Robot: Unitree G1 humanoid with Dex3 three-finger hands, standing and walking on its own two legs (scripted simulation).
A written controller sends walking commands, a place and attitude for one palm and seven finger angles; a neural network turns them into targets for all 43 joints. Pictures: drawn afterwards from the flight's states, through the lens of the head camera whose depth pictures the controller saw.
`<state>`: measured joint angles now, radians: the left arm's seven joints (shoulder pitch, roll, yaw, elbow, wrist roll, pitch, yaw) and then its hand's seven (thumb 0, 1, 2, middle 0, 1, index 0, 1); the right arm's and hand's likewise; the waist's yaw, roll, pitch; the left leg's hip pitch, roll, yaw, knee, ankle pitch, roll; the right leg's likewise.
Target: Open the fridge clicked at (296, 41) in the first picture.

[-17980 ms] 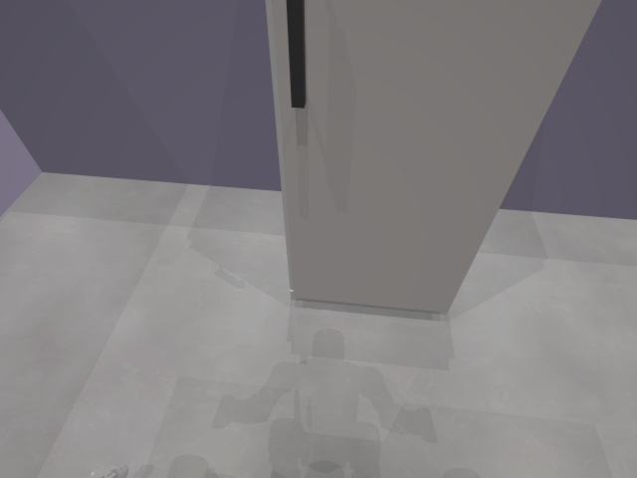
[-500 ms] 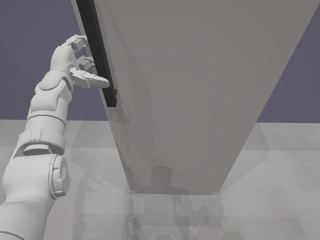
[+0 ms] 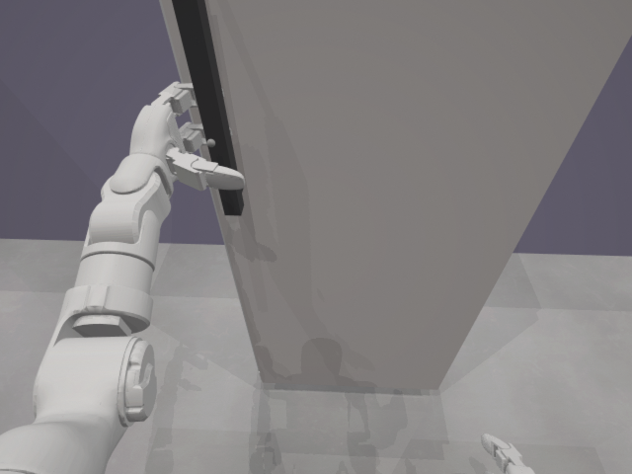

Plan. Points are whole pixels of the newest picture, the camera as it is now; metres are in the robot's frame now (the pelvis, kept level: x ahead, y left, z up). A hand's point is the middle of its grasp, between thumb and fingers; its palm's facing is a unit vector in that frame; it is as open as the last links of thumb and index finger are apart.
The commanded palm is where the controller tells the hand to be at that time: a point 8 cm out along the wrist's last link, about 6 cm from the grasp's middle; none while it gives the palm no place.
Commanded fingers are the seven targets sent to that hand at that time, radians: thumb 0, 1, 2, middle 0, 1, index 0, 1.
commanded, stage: slide the fingers in behind the handle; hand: left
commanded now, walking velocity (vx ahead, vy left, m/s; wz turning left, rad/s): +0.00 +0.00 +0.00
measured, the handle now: (216, 97) +0.49 +0.15 +0.26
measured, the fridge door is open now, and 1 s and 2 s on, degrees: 0 0 0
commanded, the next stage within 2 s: grip the handle and tug to test in 1.16 s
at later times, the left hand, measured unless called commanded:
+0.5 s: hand (230, 139) +0.44 +0.13 +0.23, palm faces +0.01 -1.00 +0.00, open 14.0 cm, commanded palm +0.41 +0.17 +0.23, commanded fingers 0.00 -0.50 0.30 -0.30 -1.20 -0.30 -1.20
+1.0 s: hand (232, 139) +0.44 +0.12 +0.23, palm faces +0.00 -1.00 +0.01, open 14.1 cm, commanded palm +0.41 +0.17 +0.23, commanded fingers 0.00 -0.50 0.30 -0.30 -1.20 -0.30 -1.20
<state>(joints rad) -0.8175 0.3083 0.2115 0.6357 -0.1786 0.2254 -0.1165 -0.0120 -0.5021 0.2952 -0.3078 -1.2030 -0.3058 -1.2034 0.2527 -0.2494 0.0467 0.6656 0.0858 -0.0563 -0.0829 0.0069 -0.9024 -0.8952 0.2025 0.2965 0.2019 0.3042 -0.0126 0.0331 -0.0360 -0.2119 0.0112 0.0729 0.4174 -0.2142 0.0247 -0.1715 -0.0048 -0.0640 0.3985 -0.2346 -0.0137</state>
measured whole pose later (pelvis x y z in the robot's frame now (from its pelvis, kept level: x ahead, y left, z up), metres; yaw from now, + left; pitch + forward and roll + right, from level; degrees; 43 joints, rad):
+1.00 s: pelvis +0.01 -0.01 +0.00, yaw +0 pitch +0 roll +0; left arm -0.83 0.26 0.18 0.62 -0.18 0.24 -0.06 -0.01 -0.50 0.30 -0.29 -1.20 -0.29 -1.20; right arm 0.25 -0.24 0.04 0.68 0.08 -0.02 -0.08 0.01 -0.90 -0.90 0.20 0.30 0.20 0.30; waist -0.01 0.04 -0.03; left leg -0.20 0.02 0.06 0.41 -0.21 0.01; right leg -0.16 0.00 -0.07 0.39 -0.24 -0.02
